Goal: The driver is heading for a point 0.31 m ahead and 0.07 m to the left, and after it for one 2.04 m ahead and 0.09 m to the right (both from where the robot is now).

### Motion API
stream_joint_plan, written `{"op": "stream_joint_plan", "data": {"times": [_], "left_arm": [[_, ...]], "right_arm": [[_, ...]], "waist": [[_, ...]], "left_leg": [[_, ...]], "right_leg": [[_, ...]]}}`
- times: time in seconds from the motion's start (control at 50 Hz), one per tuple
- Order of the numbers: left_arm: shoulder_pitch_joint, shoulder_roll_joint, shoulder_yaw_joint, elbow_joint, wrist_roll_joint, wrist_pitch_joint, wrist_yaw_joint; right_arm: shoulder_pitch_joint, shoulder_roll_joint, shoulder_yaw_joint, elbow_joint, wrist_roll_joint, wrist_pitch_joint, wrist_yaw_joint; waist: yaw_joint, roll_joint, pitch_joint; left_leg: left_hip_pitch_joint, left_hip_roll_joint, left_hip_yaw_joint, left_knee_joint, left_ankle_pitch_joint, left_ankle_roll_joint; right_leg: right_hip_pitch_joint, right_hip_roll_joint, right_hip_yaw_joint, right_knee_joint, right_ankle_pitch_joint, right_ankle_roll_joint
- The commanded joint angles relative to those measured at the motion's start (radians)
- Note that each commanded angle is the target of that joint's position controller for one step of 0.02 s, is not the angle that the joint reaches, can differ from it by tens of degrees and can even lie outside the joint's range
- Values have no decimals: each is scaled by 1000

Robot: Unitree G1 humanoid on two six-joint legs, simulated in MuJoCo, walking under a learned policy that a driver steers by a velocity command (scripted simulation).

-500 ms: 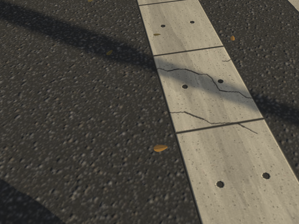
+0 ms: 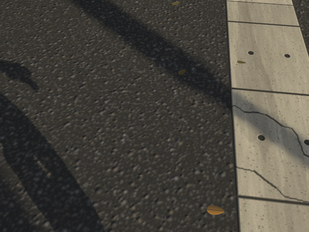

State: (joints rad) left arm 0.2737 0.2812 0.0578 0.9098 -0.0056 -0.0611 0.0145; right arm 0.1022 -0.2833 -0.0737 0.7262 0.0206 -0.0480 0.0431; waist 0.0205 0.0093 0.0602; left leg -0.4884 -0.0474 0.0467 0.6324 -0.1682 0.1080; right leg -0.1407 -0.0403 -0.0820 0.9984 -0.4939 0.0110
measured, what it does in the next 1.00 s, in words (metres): walks ahead: right foot, then left foot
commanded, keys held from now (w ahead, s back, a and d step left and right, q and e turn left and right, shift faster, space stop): w+q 0.50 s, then w+e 0.50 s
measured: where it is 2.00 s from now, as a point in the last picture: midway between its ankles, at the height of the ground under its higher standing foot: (155, 111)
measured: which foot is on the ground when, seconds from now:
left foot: down 0.00-0.42, up 0.44-0.86, down 0.88-1.00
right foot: up 0.00-0.40, down 0.42-0.88, up 0.90-1.00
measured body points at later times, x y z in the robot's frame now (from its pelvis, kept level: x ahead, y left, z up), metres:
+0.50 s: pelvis +0.30 -0.03 +0.01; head +0.32 -0.03 +0.46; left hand +0.41 +0.27 -0.07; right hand +0.43 -0.29 -0.11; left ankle +0.13 +0.06 -0.64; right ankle +0.40 -0.12 -0.72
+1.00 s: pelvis +0.53 +0.08 +0.02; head +0.55 +0.10 +0.47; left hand +0.51 +0.37 -0.11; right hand +0.75 -0.13 -0.06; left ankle +0.54 +0.20 -0.72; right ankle +0.47 -0.08 -0.63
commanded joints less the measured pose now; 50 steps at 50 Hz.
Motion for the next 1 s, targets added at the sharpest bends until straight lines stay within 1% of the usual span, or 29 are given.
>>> {"op": "stream_joint_plan", "data": {"times": [0.02,0.04,0.06,0.08,0.14,0.24,0.3,0.36,0.4,0.42,0.44,0.46,0.48,0.5,0.52,0.54,0.6,0.64,0.7,0.76,0.8,0.84,0.86,0.88,0.9,0.92,0.94,0.96,1.0], "left_arm": [[-111,131,13,-155,-35,-92,-25],[-115,124,17,-146,-14,-95,-18],[-105,137,27,-139,4,-85,-12],[-89,136,31,-140,9,-71,-12],[-106,97,24,-159,22,-42,-7],[-291,57,5,-220,12,-47,-17],[-342,85,11,-248,-2,-56,-27],[-310,127,27,-248,-4,-71,-37],[-164,160,47,-211,4,-82,-31],[-23,207,62,-196,22,-86,-24],[88,296,83,-167,34,-72,-22],[91,227,71,-160,3,-66,-29],[39,146,50,-181,0,-60,-25],[-15,122,39,-188,10,-51,-23],[-36,101,30,-175,19,-47,-26],[-40,85,21,-163,26,-48,-28],[-32,95,22,-137,6,-54,-35],[-30,133,32,-132,-8,-50,-33],[-1,169,43,-119,-17,-35,-25],[67,181,46,-96,-27,-22,-23],[88,183,46,-86,-31,-13,-18],[81,180,45,-83,-30,-5,-13],[82,153,35,-85,-22,-6,-13],[61,87,11,-114,-4,-11,-15],[165,4,-15,-144,-9,-27,-12],[152,94,6,-136,-35,-31,-10],[86,147,23,-146,-41,-28,-10],[51,141,25,-148,-34,-22,-9],[31,113,29,-155,-22,-2,-12]], "right_arm": [[256,-170,-51,-6,-4,-17,-14],[188,-144,-44,-19,-3,-19,-15],[140,-113,-33,-37,-10,-20,-17],[121,-107,-29,-50,-16,-19,-21],[140,-145,-39,-52,-10,-22,-38],[211,-167,-48,-38,-1,-7,-59],[255,-161,-47,-20,6,0,-61],[255,-155,-48,-20,2,8,-68],[232,-122,-37,-34,-2,11,-67],[231,-66,-15,-52,-13,8,-62],[375,3,6,-78,8,-3,-61],[392,-89,-4,-65,24,-6,-64],[286,-161,-23,-67,20,-1,-64],[213,-167,-27,-81,8,5,-66],[169,-144,-25,-93,-7,3,-64],[166,-116,-23,-97,-8,2,-58],[173,-56,-7,-105,-8,-2,-48],[104,-38,6,-128,-23,-13,-44],[3,-25,18,-144,-16,-31,-32],[-76,-46,14,-162,-4,-41,-23],[-92,-69,6,-171,0,-50,-19],[-18,-98,-12,-148,-2,-55,-23],[80,-132,-31,-122,-10,-56,-32],[239,-199,-51,-106,-32,-55,-45],[310,-277,-66,-88,-42,-38,-46],[323,-205,-52,-73,-33,-35,-42],[272,-148,-34,-73,-22,-38,-40],[210,-111,-20,-74,-23,-40,-37],[127,-62,-7,-63,-31,-47,-32]], "waist": [[-122,50,-226],[-74,-15,-154],[-38,-7,-118],[-14,13,-109],[-3,26,-87],[-76,69,-58],[-93,83,-56],[-64,112,-62],[15,119,-126],[76,39,-255],[27,-271,-389],[37,-291,-371],[68,-173,-232],[61,-105,-151],[48,-85,-91],[23,-101,-66],[-16,-118,-56],[-7,-98,-48],[23,-88,-44],[48,-96,-43],[37,-107,-43],[-21,-108,-72],[-69,-96,-128],[-145,-2,-254],[-110,268,-375],[-128,231,-346],[-125,164,-219],[-99,129,-157],[-46,127,-70]], "left_leg": [[723,316,-615,-332,-27,240],[570,272,-513,-344,64,207],[460,240,-446,-366,155,192],[390,222,-422,-388,198,191],[278,191,-343,-417,292,194],[210,119,-283,-398,155,115],[266,150,-356,-351,80,99],[352,189,-448,-257,78,82],[334,138,-438,-120,149,43],[231,78,-365,130,68,6],[-123,-73,-223,474,-360,-71],[-287,2,-230,638,-427,-84],[-326,45,-228,684,-332,-90],[-301,80,-191,670,-256,-95],[-267,99,-188,617,-206,-93],[-219,117,-189,572,-181,-88],[-166,134,-133,426,-176,-92],[-161,142,-105,278,-110,-106],[-62,110,-79,57,55,-124],[5,75,-75,-54,130,-134],[56,69,-88,-115,118,-120],[214,61,-77,-183,116,-91],[375,75,-82,-193,97,-65],[616,248,-245,-177,74,-1],[862,482,-613,-246,-46,133],[815,475,-739,-314,-248,163],[718,435,-599,-333,-259,128],[614,387,-482,-358,-183,100],[451,329,-322,-421,-26,77]], "right_leg": [[-665,-7,177,335,51,-37],[-611,-44,168,235,109,-33],[-540,-68,167,168,148,-23],[-486,-76,168,136,170,-10],[-457,-65,137,-9,250,42],[-369,10,120,-387,569,63],[-344,29,148,-474,582,50],[-306,30,170,-518,470,14],[-99,24,150,-570,444,-35],[147,-118,277,-545,393,-96],[497,-356,722,-612,224,-264],[506,-404,912,-682,-34,-287],[386,-350,755,-705,-59,-236],[260,-304,600,-712,64,-198],[146,-254,512,-734,183,-192],[75,-216,444,-757,260,-190],[9,-185,364,-809,398,-232],[-2,-183,329,-830,478,-251],[-40,-144,258,-828,513,-228],[-23,-155,273,-800,498,-212],[-2,-174,313,-764,453,-192],[-27,-160,313,-684,463,-157],[-73,-110,282,-567,512,-128],[-217,-41,225,-287,364,-84],[-523,65,120,36,-59,-30],[-641,27,190,194,-92,-25],[-686,-13,199,240,-8,-29],[-661,-42,182,230,70,-25],[-593,-83,187,167,160,-15]]}}
Keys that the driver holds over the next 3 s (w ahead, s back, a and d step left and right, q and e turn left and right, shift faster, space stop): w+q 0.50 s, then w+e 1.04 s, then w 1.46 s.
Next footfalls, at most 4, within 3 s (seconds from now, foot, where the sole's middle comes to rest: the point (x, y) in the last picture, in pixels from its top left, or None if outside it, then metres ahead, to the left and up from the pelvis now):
0.42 right None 0.44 -0.10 -0.75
0.88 left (115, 197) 0.58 0.21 -0.75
1.36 right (170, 138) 0.89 -0.03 -0.75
1.86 left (141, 90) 1.20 0.13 -0.75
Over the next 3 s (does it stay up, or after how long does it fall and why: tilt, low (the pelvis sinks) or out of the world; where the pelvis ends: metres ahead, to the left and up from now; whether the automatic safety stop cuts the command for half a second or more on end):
stays up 1.64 -0.08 0.01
